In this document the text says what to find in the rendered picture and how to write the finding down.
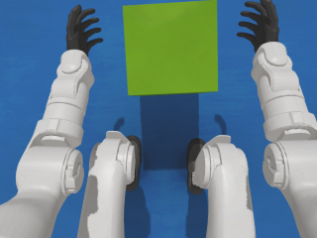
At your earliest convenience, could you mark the left robot upper arm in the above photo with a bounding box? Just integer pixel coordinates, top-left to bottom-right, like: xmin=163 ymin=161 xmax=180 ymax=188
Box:
xmin=0 ymin=146 xmax=84 ymax=238

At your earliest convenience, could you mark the robot left hand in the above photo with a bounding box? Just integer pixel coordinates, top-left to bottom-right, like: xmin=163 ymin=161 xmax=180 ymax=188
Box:
xmin=65 ymin=4 xmax=104 ymax=57

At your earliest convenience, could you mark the robot left shin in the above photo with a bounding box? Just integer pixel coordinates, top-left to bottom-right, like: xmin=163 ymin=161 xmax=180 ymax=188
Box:
xmin=89 ymin=131 xmax=135 ymax=184

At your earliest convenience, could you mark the carton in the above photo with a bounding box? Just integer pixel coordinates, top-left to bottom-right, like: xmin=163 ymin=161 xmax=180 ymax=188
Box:
xmin=122 ymin=0 xmax=218 ymax=96

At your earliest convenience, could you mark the right robot upper arm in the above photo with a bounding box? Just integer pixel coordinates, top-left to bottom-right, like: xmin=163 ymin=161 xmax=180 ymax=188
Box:
xmin=263 ymin=140 xmax=317 ymax=238

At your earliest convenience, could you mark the left robot forearm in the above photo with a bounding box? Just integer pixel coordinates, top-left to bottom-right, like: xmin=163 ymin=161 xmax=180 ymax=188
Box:
xmin=16 ymin=50 xmax=95 ymax=188

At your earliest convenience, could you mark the robot right hand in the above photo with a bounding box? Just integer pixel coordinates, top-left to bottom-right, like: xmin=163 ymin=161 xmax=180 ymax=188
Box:
xmin=237 ymin=0 xmax=279 ymax=53

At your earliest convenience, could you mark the right robot forearm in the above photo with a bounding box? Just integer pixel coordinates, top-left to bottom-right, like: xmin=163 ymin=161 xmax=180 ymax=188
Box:
xmin=251 ymin=42 xmax=317 ymax=142

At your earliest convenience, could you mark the robot left thigh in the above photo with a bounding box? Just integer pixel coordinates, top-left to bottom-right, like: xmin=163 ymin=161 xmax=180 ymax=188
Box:
xmin=76 ymin=138 xmax=136 ymax=238

